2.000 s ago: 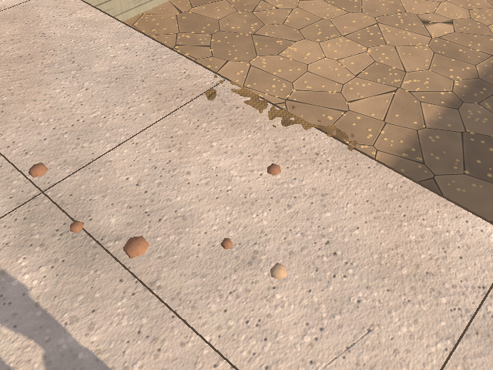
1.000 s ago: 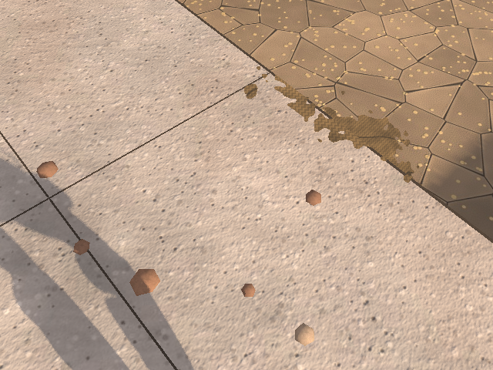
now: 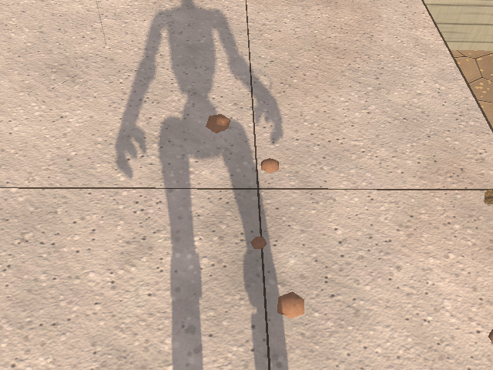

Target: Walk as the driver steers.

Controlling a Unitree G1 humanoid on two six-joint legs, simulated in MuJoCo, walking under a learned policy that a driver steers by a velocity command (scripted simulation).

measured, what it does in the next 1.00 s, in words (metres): walks ahead: right foot, then left foot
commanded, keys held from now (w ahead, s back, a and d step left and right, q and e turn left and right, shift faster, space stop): w+q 0.14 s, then w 0.86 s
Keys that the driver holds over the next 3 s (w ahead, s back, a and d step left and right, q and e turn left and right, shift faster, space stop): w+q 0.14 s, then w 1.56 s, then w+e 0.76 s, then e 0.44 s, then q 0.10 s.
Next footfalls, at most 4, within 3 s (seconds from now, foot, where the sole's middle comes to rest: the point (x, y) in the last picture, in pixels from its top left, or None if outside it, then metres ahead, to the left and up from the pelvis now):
0.42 right None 0.39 -0.04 -0.77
0.94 left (180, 309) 0.64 0.20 -0.77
1.48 right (228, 216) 0.98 0.09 -0.77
2.02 left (170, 156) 1.23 0.32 -0.77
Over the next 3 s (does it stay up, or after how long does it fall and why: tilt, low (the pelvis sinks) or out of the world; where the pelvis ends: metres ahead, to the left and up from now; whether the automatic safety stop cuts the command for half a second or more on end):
stays up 1.44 0.14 0.01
